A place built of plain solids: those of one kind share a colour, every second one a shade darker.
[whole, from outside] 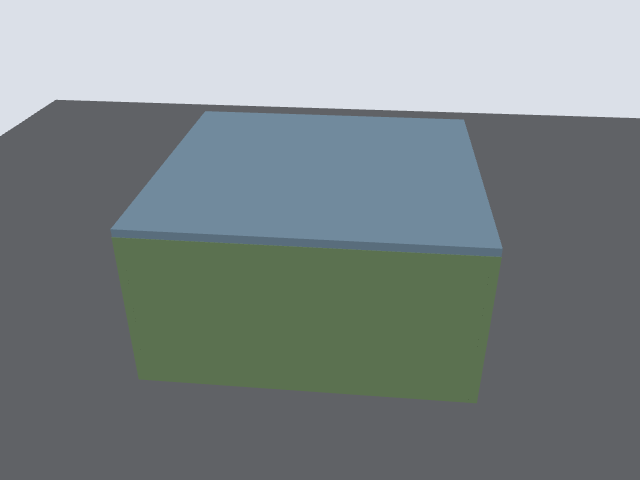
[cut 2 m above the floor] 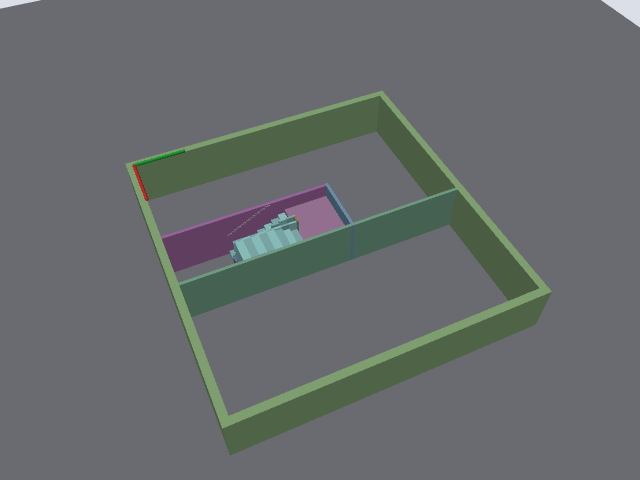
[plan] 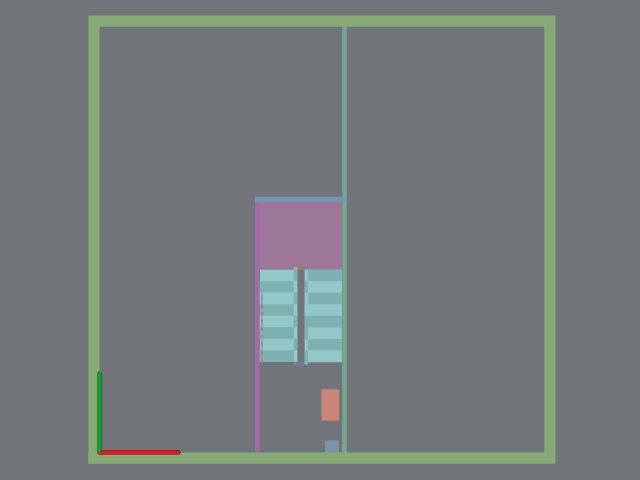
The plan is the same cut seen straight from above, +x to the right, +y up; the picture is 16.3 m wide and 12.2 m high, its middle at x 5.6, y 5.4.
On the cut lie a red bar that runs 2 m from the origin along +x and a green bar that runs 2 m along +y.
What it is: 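A small block of dwellings, 11.3 m wide and 10.8 m deep inside, its common dog-leg stair of 18 risers of 162 mm a storey on goings of 294 mm, 0.96 m wide flights and a well of 0.18 m; the dwelling on the first floor; a hall, a living room, a kitchen, a bedroom, the bathroom shut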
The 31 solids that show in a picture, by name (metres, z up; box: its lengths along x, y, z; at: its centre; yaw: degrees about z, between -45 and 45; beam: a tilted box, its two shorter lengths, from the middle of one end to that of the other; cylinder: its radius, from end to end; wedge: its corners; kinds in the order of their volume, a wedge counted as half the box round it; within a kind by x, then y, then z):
{
 "wall_1": {"box": [0.29, 11.4, 5.89], "at": [-0.14, 5.41, 2.9]},
 "wall_2": {"box": [11.87, 0.29, 5.89], "at": [5.65, -0.14, 2.9]},
 "wall_3": {"box": [11.87, 0.29, 5.89], "at": [5.65, 10.96, 2.9]},
 "wall_4": {"box": [0.29, 11.4, 5.89], "at": [11.44, 5.41, 2.9]},
 "roof_slab_1": {"box": [11.85, 11.38, 0.44], "at": [5.65, 5.41, 5.9]},
 "piece_1": {"box": [0.96, 0.3, 0.21], "at": [4.55, 2.45, 0.06]},
 "piece_2": {"box": [0.96, 0.3, 0.37], "at": [4.55, 2.74, 0.14]},
 "piece_3": {"box": [0.96, 0.3, 0.54], "at": [4.55, 3.04, 0.22]},
 "piece_4": {"box": [0.96, 0.3, 0.7], "at": [4.55, 3.33, 0.3]},
 "piece_5": {"box": [0.96, 0.3, 0.86], "at": [4.55, 3.63, 0.38]},
 "piece_6": {"box": [0.96, 0.3, 1.02], "at": [4.55, 3.92, 0.46]},
 "piece_7": {"box": [0.96, 0.3, 1.19], "at": [4.55, 4.21, 0.54]},
 "piece_8": {"box": [0.96, 0.3, 1.35], "at": [4.55, 4.51, 0.62]},
 "piece_9": {"box": [0.09, 0.29, 2.11], "at": [4.98, 4.22, 1.0]},
 "piece_10": {"box": [0.09, 0.29, 2.27], "at": [4.98, 4.51, 1.08]},
 "piece_11": {"box": [0.09, 0.29, 1.24], "at": [5.25, 4.21, 2.08]},
 "piece_12": {"box": [0.09, 0.29, 1.08], "at": [5.25, 4.5, 2.0]},
 "piece_13": {"box": [0.96, 0.3, 2.81], "at": [5.68, 2.44, 1.35]},
 "piece_14": {"box": [0.96, 0.3, 2.65], "at": [5.68, 2.74, 1.27]},
 "piece_15": {"box": [0.96, 0.3, 2.48], "at": [5.68, 3.03, 1.19]},
 "piece_16": {"box": [0.96, 0.3, 2.32], "at": [5.68, 3.32, 1.11]},
 "piece_17": {"box": [0.96, 0.3, 2.16], "at": [5.68, 3.62, 1.03]},
 "piece_18": {"box": [0.96, 0.3, 2.0], "at": [5.68, 3.91, 0.95]},
 "piece_19": {"box": [0.96, 0.3, 1.83], "at": [5.68, 4.21, 0.87]},
 "piece_20": {"box": [0.96, 0.3, 1.67], "at": [5.68, 4.5, 0.79]},
 "half_1": {"box": [2.09, 1.74, 1.51], "at": [5.12, 5.51, 0.71]},
 "core_wall_1": {"box": [0.12, 6.38, 5.73], "at": [4.01, 3.19, 2.82]},
 "core_wall_low_1": {"box": [0.12, 10.82, 2.81], "at": [6.22, 5.41, 1.36]},
 "core_wall_back_1": {"box": [2.34, 0.12, 5.73], "at": [5.12, 6.44, 2.82]},
 "hung_more_letter_boxes_1": {"box": [0.36, 0.3, 1.34], "at": [5.9, 0.15, 0.62]},
 "laid_doormat_1": {"box": [0.45, 0.8, 0.05], "at": [5.86, 1.21, -0.02]}
}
